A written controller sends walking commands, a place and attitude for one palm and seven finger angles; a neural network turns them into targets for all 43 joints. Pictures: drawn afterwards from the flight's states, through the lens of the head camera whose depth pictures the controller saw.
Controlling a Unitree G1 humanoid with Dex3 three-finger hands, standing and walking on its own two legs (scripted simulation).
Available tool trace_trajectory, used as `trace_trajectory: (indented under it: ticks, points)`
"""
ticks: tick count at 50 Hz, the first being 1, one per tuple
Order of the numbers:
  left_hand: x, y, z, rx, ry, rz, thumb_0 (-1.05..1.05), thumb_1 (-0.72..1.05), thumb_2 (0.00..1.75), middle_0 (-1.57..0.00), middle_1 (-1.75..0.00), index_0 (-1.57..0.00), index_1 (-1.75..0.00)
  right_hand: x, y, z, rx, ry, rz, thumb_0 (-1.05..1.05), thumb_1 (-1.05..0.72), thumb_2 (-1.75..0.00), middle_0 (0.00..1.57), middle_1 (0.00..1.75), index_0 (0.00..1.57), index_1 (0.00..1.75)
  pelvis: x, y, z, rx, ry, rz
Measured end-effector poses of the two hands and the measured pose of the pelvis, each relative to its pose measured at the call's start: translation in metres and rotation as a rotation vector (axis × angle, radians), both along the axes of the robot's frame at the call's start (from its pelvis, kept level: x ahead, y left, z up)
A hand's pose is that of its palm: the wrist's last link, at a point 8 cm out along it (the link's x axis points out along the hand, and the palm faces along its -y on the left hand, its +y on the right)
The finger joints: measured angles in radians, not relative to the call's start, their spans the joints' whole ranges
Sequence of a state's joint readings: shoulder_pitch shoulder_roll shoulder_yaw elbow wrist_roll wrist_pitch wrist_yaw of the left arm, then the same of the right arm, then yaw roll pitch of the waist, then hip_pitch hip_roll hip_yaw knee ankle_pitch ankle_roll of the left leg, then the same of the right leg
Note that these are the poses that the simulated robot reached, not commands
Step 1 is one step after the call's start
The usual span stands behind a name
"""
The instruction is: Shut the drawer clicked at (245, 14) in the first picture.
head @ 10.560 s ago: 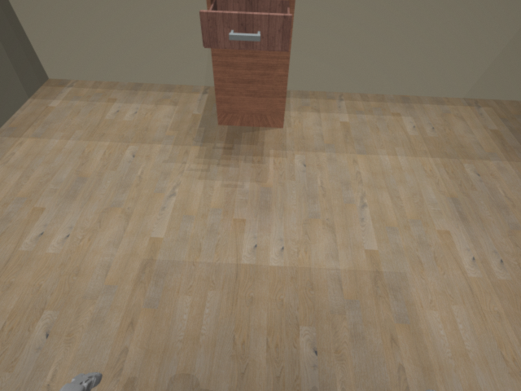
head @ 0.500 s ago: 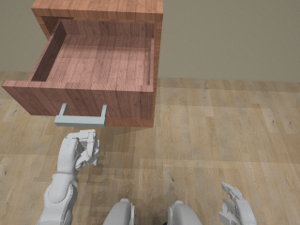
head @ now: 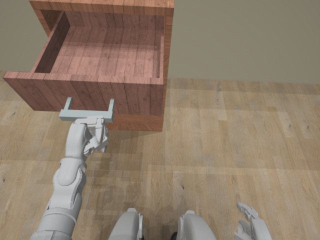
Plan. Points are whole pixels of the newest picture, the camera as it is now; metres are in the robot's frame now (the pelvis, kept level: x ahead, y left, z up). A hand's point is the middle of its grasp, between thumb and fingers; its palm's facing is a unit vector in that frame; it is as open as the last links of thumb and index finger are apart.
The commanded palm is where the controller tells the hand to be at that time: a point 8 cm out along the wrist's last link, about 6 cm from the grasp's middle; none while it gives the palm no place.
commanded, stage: push the drawer shut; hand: left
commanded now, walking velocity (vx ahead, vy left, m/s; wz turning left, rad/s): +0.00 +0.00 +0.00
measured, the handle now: (89, 109) +0.43 +0.20 +0.04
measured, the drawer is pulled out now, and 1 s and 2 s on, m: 0.27 0.14 0.03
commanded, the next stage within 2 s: none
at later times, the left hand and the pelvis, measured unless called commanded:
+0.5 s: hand (110, 114) +0.42 +0.15 +0.03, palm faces -0.02 -1.00 -0.04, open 3.0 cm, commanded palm +0.40 +0.20 +0.04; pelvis +0.00 +0.01 +0.00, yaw -1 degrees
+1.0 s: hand (114, 94) +0.48 +0.15 +0.03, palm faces -0.01 -1.00 -0.04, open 3.1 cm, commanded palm +0.47 +0.19 +0.04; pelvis +0.00 +0.01 -0.01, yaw -2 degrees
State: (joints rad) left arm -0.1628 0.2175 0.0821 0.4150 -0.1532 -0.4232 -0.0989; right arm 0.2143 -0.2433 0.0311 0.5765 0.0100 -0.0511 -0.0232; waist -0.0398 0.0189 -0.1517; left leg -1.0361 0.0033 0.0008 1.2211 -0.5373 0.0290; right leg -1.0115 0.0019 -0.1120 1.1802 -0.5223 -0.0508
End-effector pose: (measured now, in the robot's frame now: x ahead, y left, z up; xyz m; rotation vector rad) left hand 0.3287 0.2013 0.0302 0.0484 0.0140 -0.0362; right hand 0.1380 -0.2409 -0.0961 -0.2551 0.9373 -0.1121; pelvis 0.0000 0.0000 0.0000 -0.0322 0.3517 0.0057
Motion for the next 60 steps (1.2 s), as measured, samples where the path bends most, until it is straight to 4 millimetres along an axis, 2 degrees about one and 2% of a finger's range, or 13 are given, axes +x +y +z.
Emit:
trace_trajectory:
  ticks: [23,60]
  points:
    - [0.063,-0.001,0.001,-0.006,-0.006,0.015,-0.01,0.83,0.91,-1.4,-1.6,-1.4,-1.6,-0.058,-0.006,-0.007,-0.015,0.149,-0.08,0.01,-0.91,-0.9,0.2,0.3,0.2,0.3,-0.004,0.007,0.001,0.0,0.027,-0.017]
    - [0.159,0.0,0.002,-0.01,0.007,0.025,-0.01,0.81,0.9,-1.4,-1.6,-1.4,-1.6,-0.125,-0.012,-0.015,-0.037,0.381,-0.17,0.0,-0.91,-0.9,0.2,0.3,0.2,0.3,-0.002,0.006,-0.009,-0.012,0.107,-0.035]
